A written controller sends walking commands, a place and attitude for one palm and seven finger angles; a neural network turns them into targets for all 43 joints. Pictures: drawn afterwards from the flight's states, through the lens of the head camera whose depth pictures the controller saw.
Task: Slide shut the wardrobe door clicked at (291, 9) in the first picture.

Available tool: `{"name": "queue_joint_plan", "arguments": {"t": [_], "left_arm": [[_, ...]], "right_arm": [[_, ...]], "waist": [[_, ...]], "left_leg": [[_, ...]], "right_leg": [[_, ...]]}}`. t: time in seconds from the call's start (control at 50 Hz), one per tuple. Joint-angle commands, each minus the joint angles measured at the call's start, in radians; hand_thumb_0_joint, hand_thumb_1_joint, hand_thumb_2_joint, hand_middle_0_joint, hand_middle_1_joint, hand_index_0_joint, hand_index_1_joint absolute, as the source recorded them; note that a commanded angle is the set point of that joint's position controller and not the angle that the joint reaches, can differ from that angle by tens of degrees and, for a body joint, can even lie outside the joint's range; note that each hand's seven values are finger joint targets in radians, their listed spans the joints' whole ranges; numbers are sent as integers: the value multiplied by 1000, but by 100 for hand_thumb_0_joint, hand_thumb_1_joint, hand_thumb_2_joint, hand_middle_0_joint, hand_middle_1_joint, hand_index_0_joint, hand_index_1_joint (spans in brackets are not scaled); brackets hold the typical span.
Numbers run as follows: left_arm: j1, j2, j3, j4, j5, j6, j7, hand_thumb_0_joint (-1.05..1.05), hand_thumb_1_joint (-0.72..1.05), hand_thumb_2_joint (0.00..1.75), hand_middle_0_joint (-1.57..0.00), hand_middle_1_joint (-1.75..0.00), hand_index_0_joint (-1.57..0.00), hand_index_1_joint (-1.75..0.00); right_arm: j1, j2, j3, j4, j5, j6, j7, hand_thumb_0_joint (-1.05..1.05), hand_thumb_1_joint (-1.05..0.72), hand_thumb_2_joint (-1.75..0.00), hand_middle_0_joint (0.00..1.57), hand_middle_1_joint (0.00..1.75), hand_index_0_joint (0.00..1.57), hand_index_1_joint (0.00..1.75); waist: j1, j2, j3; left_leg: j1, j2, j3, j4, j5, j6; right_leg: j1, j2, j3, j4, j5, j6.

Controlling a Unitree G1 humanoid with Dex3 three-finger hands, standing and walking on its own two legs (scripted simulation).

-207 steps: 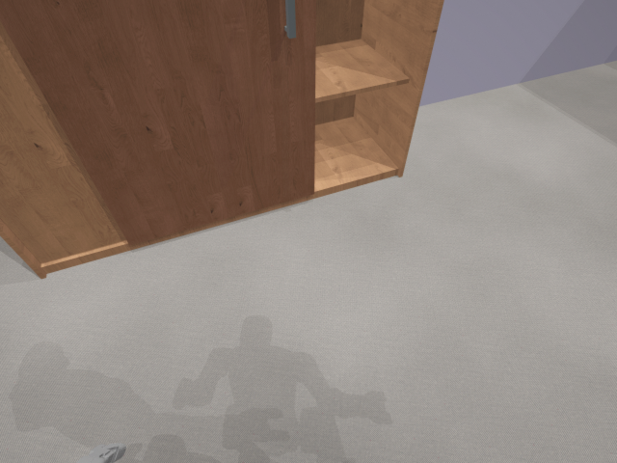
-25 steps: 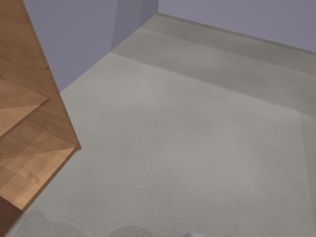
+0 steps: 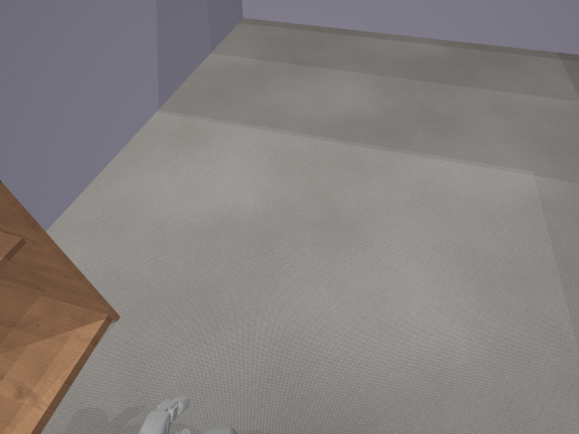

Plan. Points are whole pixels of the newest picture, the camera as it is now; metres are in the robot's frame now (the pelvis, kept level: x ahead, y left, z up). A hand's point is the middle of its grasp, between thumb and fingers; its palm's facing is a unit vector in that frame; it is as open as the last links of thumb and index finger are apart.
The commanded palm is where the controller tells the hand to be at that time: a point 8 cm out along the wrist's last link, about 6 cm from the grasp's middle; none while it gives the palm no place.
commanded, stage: turn to face it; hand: left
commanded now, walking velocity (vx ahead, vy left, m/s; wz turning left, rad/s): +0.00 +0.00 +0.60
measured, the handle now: out of the picture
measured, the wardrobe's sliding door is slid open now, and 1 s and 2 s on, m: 0.47 0.47 0.47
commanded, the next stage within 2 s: take the last steps up to it in 1.90 s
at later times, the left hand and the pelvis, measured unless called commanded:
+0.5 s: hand out of the picture +0.01 +0.27 -0.15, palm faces +0.32 -0.90 -0.29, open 7.4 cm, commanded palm none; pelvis +0.01 +0.03 +0.01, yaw +16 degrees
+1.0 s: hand out of the picture -0.07 +0.16 -0.14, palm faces +0.58 -0.77 -0.26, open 7.4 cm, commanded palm none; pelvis +0.00 -0.03 +0.01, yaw +36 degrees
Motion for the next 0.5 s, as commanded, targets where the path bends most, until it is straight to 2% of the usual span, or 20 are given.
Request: {"name": "queue_joint_plan", "arguments": {"t": [0.0, 0.04, 0.08, 0.1, 0.12, 0.14, 0.16, 0.18, 0.2, 0.22, 0.24, 0.26, 0.28, 0.32, 0.36, 0.42, 0.44, 0.48], "left_arm": [[61, 193, 54, -57, -1, 3, 20, 0, 90, 90, -20, -30, -20, -30], [67, 206, 63, -64, 5, 9, 21, 0, 90, 90, -20, -30, -20, -30], [71, 214, 73, -81, 6, 14, 21, 0, 90, 90, -20, -30, -20, -30], [70, 219, 74, -86, 3, 17, 19, 0, 90, 90, -20, -30, -20, -30], [78, 214, 76, -91, -2, 21, 16, 0, 90, 90, -20, -30, -20, -30], [79, 194, 72, -102, -10, 30, 12, 0, 90, 90, -20, -30, -20, -30], [95, 138, 68, -137, -19, 39, 3, 0, 90, 90, -20, -30, -20, -30], [17, 128, 58, -185, -11, 38, -2, 0, 90, 90, -20, -30, -20, -30], [-5, 129, 65, -186, -3, 39, -2, 0, 90, 90, -20, -30, -20, -30], [5, 132, 72, -170, -3, 35, -5, 0, 90, 90, -20, -30, -20, -30], [38, 150, 77, -149, -3, 32, -12, 0, 90, 90, -20, -30, -20, -30], [67, 160, 78, -126, -3, 33, -15, 0, 90, 90, -20, -30, -20, -30], [95, 166, 77, -112, -5, 35, -15, 0, 90, 90, -20, -30, -20, -30], [107, 176, 75, -106, -11, 39, -11, 0, 90, 90, -20, -30, -20, -30], [97, 179, 73, -110, -13, 41, -9, 0, 90, 90, -20, -30, -20, -30], [77, 183, 71, -125, -16, 41, -4, 0, 90, 90, -20, -30, -20, -30], [71, 187, 70, -130, -16, 39, -4, 0, 90, 90, -20, -30, -20, -30], [68, 185, 67, -139, -20, 39, -1, 0, 90, 90, -20, -30, -20, -30]], "right_arm": [[58, -57, -20, -63, -7, 2, 17, 0, -90, -90, 20, 30, 20, 30], [11, -61, -26, -96, -6, -2, 24, 0, -90, -90, 20, 30, 20, 30], [-5, -69, -29, -121, -7, -8, 28, 0, -90, -90, 20, 30, 20, 30], [5, -77, -32, -127, -9, -10, 29, 0, -90, -90, 20, 30, 20, 30], [21, -94, -34, -130, -12, -14, 29, 0, -90, -90, 20, 30, 20, 30], [62, -132, -43, -131, -13, -19, 32, 0, -90, -90, 20, 30, 20, 30], [95, -239, -66, -147, -22, -28, 28, 0, -90, -90, 20, 30, 20, 30], [118, -307, -79, -158, -28, -30, 19, 0, -90, -90, 20, 30, 20, 30], [98, -309, -80, -151, -26, -37, 9, 0, -90, -90, 20, 30, 20, 30], [30, -290, -74, -164, -22, -41, 2, 0, -90, -90, 20, 30, 20, 30], [-40, -254, -61, -188, -18, -47, -1, 0, -90, -90, 20, 30, 20, 30], [-70, -239, -52, -198, -17, -52, -4, 0, -90, -90, 20, 30, 20, 30], [-79, -241, -51, -200, -14, -55, -5, 0, -90, -90, 20, 30, 20, 30], [-67, -254, -55, -196, -10, -54, -4, 0, -90, -90, 20, 30, 20, 30], [-53, -264, -60, -193, -11, -50, -2, 0, -90, -90, 20, 30, 20, 30], [-41, -280, -67, -189, -12, -41, 2, 0, -90, -90, 20, 30, 20, 30], [-39, -286, -69, -190, -11, -39, 4, 0, -90, -90, 20, 30, 20, 30], [-52, -296, -75, -193, -14, -31, 7, 0, -90, -90, 20, 30, 20, 30]], "waist": [[47, -172, -44], [59, -172, -34], [58, -169, -37], [49, -158, -44], [41, -119, -59], [18, 21, -70], [5, 319, -56], [-30, 325, -49], [-18, 239, -92], [11, 235, -99], [40, 184, -96], [53, 133, -100], [60, 115, -115], [53, 91, -136], [43, 67, -129], [26, 78, -126], [22, 99, -127], [19, 107, -128]], "left_leg": [[13, 12, 23, -77, 28, 1], [24, 14, 31, -157, 15, 5], [48, 8, 51, -263, 40, 10], [80, -5, 67, -335, 85, 10], [137, -19, 75, -437, 151, 14], [207, 6, 3, -591, 212, 29], [242, 229, -363, -758, 371, 135], [210, 367, -548, -842, 454, 255], [218, 327, -535, -832, 387, 255], [221, 268, -470, -812, 359, 224], [214, 221, -389, -800, 363, 196], [225, 177, -324, -787, 420, 181], [251, 153, -289, -780, 473, 179], [289, 146, -284, -776, 513, 198], [313, 142, -301, -778, 525, 210], [343, 141, -347, -775, 517, 225], [356, 138, -360, -771, 528, 227], [331, 141, -392, -762, 505, 236]], "right_leg": [[-8, -301, 136, -294, 50, -69], [-8, -321, 129, -278, 0, -65], [-4, -328, 108, -226, 1, -51], [-4, -317, 84, -182, -7, -35], [-17, -294, 57, -112, -25, -10], [-73, -249, 29, 25, -95, 31], [-255, -105, -16, 265, -315, 119], [-322, -41, 84, 492, -435, 130], [-343, -38, 179, 616, -363, 119], [-370, -37, 217, 664, -274, 121], [-359, -50, 227, 673, -191, 128], [-333, -48, 228, 662, -142, 136], [-317, -44, 229, 645, -118, 143], [-285, -37, 234, 586, -124, 150], [-269, -26, 233, 524, -141, 154], [-252, -11, 234, 432, -180, 157], [-249, -8, 236, 408, -192, 156], [-206, 3, 237, 343, -221, 152]]}}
